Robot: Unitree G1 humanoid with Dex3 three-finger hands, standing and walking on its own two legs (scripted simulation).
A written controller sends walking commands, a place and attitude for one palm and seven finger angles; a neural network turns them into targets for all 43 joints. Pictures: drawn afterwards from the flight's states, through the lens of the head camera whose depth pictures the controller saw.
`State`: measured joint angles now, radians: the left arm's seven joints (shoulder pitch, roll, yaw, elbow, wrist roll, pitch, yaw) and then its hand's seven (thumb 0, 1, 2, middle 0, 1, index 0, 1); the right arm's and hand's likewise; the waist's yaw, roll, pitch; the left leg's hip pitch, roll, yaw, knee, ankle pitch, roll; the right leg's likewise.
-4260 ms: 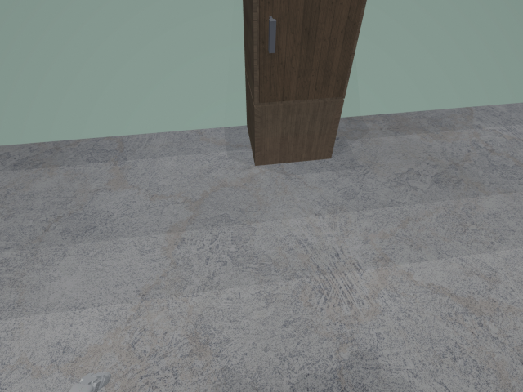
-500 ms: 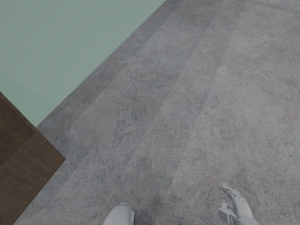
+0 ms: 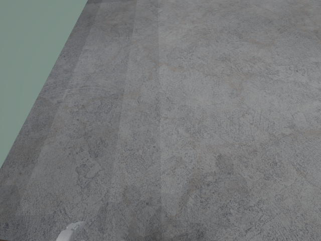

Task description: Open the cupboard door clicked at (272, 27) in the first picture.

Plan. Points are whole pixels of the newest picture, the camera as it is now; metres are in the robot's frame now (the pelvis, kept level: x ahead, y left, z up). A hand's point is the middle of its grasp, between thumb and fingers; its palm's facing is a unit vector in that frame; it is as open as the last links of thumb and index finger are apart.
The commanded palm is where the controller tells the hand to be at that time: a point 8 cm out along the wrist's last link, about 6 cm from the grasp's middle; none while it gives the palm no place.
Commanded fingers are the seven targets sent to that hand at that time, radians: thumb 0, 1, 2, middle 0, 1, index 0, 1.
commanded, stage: walk to a spot facing it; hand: left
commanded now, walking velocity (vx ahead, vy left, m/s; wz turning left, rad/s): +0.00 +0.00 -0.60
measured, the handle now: out of the picture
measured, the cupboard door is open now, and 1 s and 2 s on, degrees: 0 0 0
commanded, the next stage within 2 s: turn to face it in 1.70 s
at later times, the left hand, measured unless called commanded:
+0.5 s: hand out of the picture +0.13 +0.21 -0.17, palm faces -0.21 -0.96 -0.18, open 7.4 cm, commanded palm none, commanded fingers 0.00 0.90 0.90 -0.20 -0.30 -0.20 -0.30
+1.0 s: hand (127, 228) +0.17 +0.11 -0.14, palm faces -0.56 -0.78 -0.28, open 7.4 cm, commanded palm none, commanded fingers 0.00 0.90 0.90 -0.20 -0.30 -0.20 -0.30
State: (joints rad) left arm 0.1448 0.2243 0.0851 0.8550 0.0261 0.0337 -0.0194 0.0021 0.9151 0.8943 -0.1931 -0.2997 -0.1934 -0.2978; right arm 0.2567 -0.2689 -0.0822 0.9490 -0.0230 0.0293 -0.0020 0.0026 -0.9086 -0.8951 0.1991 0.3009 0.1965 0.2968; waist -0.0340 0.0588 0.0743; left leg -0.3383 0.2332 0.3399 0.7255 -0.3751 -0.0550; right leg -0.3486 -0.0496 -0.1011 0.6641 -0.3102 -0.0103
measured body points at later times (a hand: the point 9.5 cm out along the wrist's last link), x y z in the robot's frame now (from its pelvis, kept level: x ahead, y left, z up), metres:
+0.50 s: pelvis +0.00 +0.04 +0.01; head +0.05 +0.06 +0.46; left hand +0.14 +0.26 -0.15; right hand +0.04 -0.23 -0.11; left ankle +0.03 +0.13 -0.72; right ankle +0.00 -0.09 -0.70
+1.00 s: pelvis -0.04 +0.02 +0.00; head -0.02 -0.03 +0.45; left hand +0.20 +0.16 -0.12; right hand -0.17 -0.21 -0.16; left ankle +0.03 +0.14 -0.70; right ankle -0.10 -0.06 -0.72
